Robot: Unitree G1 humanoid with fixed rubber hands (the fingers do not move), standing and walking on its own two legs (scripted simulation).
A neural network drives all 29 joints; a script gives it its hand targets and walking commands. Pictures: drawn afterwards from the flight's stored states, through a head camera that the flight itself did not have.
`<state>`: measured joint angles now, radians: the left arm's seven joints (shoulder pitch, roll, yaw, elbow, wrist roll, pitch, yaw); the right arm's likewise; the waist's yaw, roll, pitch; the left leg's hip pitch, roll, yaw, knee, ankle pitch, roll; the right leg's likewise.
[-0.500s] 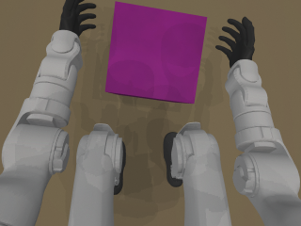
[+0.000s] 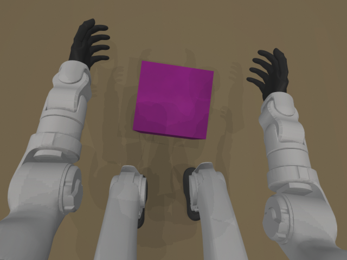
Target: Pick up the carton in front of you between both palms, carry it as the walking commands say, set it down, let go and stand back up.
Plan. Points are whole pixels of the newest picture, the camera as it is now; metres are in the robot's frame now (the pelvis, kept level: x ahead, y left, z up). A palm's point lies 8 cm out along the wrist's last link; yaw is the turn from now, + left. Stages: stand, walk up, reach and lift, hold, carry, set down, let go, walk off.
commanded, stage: set down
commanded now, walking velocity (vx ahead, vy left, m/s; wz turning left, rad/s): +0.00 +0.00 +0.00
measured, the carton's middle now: (171, 106) +0.47 -0.02 -0.40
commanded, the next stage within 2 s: let go in 0.30 s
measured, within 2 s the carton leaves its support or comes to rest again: neither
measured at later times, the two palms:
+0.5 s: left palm (33, 46) +0.48 +0.19 +0.03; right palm (323, 82) +0.44 -0.22 +0.03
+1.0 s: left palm out of the picture +0.33 +0.22 +0.15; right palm out of the picture +0.30 -0.24 +0.16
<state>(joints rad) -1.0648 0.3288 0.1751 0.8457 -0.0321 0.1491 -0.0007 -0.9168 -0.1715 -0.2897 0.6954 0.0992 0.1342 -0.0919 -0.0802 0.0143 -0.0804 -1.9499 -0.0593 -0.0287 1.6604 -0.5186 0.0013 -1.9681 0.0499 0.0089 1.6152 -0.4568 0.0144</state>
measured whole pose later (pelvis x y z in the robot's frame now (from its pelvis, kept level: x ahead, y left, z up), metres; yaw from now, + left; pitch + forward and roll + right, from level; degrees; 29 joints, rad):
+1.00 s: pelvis +0.11 -0.01 +0.24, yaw +1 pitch +14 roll +0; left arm 0.04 0.19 0.10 0.54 0.02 -0.01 -0.02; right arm 0.13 -0.19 -0.05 0.46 0.03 -0.01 0.06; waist -0.05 -0.02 -0.04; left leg -0.51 -0.03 -0.06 0.57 -0.31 0.00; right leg -0.53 0.04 0.04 0.56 -0.27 -0.02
